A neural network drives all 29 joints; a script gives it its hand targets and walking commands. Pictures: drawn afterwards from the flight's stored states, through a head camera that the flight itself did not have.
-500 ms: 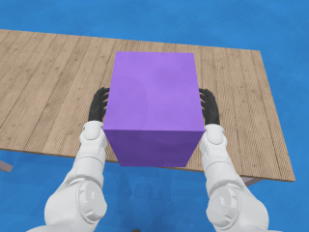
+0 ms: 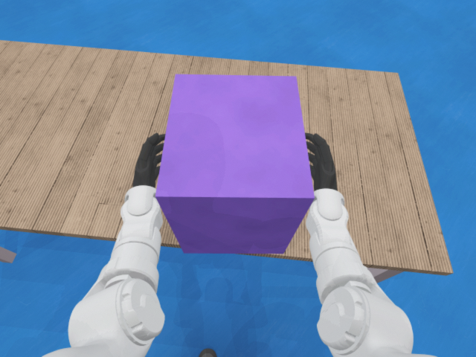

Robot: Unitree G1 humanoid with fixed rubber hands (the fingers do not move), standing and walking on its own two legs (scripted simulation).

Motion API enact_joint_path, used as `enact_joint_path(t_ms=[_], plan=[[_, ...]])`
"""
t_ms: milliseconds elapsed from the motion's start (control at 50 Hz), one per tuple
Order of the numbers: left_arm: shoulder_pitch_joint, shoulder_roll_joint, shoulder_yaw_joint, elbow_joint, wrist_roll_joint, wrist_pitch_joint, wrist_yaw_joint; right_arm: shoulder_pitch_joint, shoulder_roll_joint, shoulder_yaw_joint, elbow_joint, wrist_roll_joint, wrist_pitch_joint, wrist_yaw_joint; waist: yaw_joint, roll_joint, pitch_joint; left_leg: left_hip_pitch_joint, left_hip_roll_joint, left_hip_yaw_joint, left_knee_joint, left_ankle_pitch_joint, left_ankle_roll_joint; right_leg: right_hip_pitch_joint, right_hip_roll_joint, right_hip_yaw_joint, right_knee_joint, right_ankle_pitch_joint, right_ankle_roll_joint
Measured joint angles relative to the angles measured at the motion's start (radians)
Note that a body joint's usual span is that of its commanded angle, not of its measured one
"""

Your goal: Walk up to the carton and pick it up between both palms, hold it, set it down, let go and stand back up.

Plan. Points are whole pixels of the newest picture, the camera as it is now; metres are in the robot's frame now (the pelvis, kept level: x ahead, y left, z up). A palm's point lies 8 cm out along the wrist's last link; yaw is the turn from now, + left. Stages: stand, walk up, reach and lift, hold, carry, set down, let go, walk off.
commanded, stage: set down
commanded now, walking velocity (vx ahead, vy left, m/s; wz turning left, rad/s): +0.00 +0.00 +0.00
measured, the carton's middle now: (234, 173) +0.45 +0.07 -0.03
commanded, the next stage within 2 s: none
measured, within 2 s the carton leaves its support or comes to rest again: neither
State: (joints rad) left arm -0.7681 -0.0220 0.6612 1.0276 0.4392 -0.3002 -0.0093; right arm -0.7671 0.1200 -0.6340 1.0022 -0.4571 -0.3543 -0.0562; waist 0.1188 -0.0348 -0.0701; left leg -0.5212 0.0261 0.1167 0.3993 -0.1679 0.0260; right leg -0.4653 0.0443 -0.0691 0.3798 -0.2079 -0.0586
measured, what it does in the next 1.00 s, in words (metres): stands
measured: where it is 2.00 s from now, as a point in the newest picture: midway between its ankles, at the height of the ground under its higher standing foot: outside the picture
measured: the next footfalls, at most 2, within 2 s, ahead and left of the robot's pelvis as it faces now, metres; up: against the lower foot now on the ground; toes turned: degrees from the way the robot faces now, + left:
none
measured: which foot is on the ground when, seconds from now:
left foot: down 0.00-1.00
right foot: down 0.00-1.00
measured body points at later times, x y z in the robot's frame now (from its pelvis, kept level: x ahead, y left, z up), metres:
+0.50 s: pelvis -0.01 +0.01 -0.03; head +0.08 +0.02 +0.41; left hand +0.40 +0.27 +0.01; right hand +0.46 -0.09 +0.00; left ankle +0.00 +0.10 -0.74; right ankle -0.03 -0.08 -0.74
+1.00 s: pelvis -0.03 +0.01 -0.02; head +0.05 +0.01 +0.42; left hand +0.42 +0.25 +0.06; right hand +0.46 -0.15 +0.07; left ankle +0.00 +0.11 -0.74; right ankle -0.03 -0.08 -0.74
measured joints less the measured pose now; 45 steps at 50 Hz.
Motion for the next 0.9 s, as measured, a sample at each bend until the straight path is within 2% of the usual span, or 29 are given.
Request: enact_joint_path(t_ms=[100, 180, 240, 340, 420, 520, 620, 700, 840, 900], plan=[[0.006, 0.01, -0.02, 0.037, -0.02, -0.002, 0.022, 0.0, -0.024, 0.049, 0.039, 0.055, 0.007, -0.009, 0.003, 0.001, -0.018, -0.028, 0.003, 0.002, 0.02, -0.007, 0.002, -0.026, 0.001, 0.001, 0.016, -0.003, 0.001], [0.005, 0.033, -0.078, 0.092, -0.086, -0.009, 0.048, -0.017, -0.067, 0.119, 0.112, 0.14, 0.017, -0.017, 0.007, -0.001, -0.049, -0.079, 0.01, 0.001, 0.06, -0.021, 0.004, -0.072, 0.004, 0.001, 0.044, -0.011, 0.001], [-0.003, 0.061, -0.15, 0.144, -0.17, -0.017, 0.072, -0.037, -0.103, 0.211, 0.169, 0.233, 0.028, -0.027, 0.009, -0.001, -0.085, -0.136, 0.016, 0.0, 0.102, -0.037, 0.005, -0.126, 0.007, 0.0, 0.077, -0.022, 0.001], [-0.041, 0.117, -0.301, 0.253, -0.352, -0.033, 0.106, -0.085, -0.177, 0.402, 0.285, 0.421, 0.038, -0.043, 0.012, 0.007, -0.162, -0.245, 0.024, -0.013, 0.19, -0.071, 0.006, -0.224, 0.011, -0.008, 0.147, -0.049, 0.004], [-0.085, 0.173, -0.389, 0.337, -0.477, -0.051, 0.104, -0.132, -0.223, 0.537, 0.366, 0.572, 0.032, -0.047, 0.018, 0.023, -0.198, -0.3, 0.027, -0.026, 0.256, -0.1, 0.008, -0.272, 0.013, -0.011, 0.204, -0.075, 0.007], [-0.134, 0.244, -0.502, 0.404, -0.605, -0.067, 0.082, -0.19, -0.282, 0.633, 0.445, 0.696, 0.019, -0.031, 0.014, 0.044, -0.217, -0.334, 0.022, -0.045, 0.311, -0.122, 0.011, -0.299, 0.009, -0.02, 0.253, -0.097, 0.01], [-0.164, 0.297, -0.599, 0.412, -0.695, -0.064, 0.064, -0.223, -0.354, 0.702, 0.466, 0.793, 0.025, 0.005, 0.001, 0.046, -0.218, -0.339, 0.018, -0.05, 0.317, -0.118, 0.012, -0.305, 0.007, -0.019, 0.26, -0.093, 0.014], [-0.175, 0.315, -0.649, 0.401, -0.743, -0.045, 0.054, -0.226, -0.411, 0.75, 0.439, 0.855, 0.054, 0.04, -0.014, 0.039, -0.22, -0.342, 0.015, -0.047, 0.3, -0.102, 0.014, -0.313, 0.005, -0.013, 0.251, -0.079, 0.016], [-0.167, 0.313, -0.677, 0.33, -0.789, 0.037, 0.063, -0.199, -0.461, 0.807, 0.325, 0.94, 0.149, 0.088, -0.038, 0.016, -0.241, -0.354, 0.011, -0.034, 0.251, -0.064, 0.015, -0.342, 0.004, 0.002, 0.227, -0.048, 0.013], [-0.165, 0.303, -0.666, 0.277, -0.781, 0.077, 0.072, -0.188, -0.465, 0.819, 0.271, 0.96, 0.181, 0.1, -0.032, 0.008, -0.251, -0.353, 0.015, -0.028, 0.236, -0.053, 0.011, -0.346, 0.009, 0.009, 0.216, -0.037, 0.01]])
